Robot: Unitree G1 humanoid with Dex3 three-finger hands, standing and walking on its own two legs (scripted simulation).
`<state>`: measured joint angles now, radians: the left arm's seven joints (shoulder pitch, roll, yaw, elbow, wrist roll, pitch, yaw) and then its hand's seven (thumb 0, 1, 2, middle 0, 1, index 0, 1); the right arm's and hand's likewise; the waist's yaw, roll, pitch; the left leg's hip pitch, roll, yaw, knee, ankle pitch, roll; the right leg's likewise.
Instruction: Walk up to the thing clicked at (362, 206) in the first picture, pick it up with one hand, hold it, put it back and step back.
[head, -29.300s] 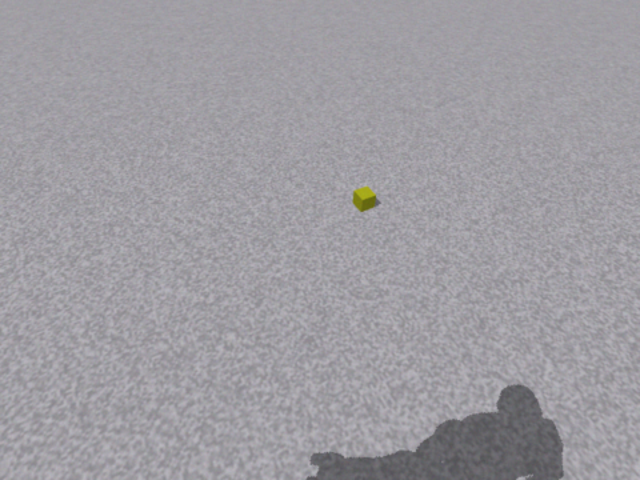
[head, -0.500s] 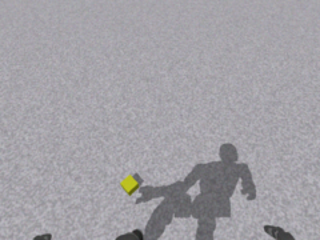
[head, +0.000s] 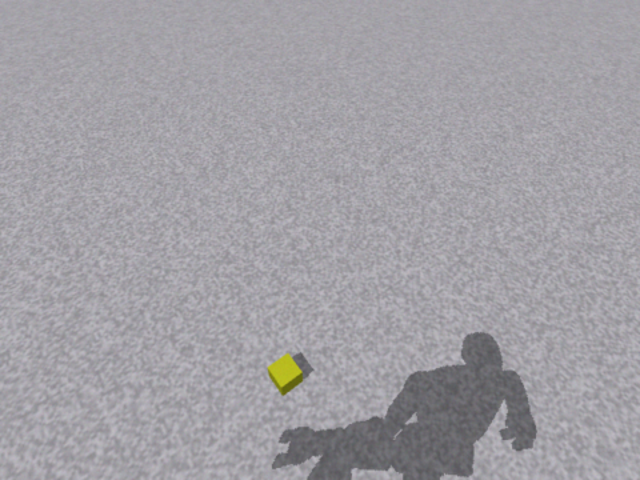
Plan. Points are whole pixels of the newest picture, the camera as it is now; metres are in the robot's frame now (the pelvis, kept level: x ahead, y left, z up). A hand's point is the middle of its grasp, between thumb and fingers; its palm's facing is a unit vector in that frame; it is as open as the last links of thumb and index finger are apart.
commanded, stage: walk up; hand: left
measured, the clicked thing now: (285, 374) +0.52 +0.13 -0.72
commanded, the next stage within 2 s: none
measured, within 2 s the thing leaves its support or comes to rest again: neither
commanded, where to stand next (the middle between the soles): +0.12 -0.08 m, yaw -7 degrees
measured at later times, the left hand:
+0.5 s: hand (157, 477) +0.16 +0.23 -0.13, palm faces -0.06 -0.92 -0.39, open 7.3 cm
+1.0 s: hand out of the picture +0.03 +0.28 -0.14, palm faces -0.13 -0.92 -0.36, open 7.4 cm
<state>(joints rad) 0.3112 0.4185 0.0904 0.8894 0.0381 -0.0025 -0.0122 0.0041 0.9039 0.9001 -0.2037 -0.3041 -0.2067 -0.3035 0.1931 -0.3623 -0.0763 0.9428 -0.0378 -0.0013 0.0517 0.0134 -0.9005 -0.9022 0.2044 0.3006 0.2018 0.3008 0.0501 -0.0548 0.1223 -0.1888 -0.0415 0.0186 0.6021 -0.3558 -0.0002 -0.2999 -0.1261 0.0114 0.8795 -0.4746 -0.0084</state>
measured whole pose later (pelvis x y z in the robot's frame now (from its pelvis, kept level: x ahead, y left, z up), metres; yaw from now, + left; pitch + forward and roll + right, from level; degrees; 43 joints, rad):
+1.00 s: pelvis -0.02 +0.01 +0.02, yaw -4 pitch -2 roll +0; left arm 0.27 0.42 0.05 1.00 0.03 0.03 -0.02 0.01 0.91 0.90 -0.20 -0.30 -0.20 -0.30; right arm 0.24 -0.38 -0.07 0.89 -0.05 -0.02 0.02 0.01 -0.90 -0.90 0.21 0.30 0.20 0.30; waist -0.02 -0.04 0.09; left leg -0.18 0.01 0.08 0.51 -0.30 0.05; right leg -0.29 0.01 0.06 0.78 -0.48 0.01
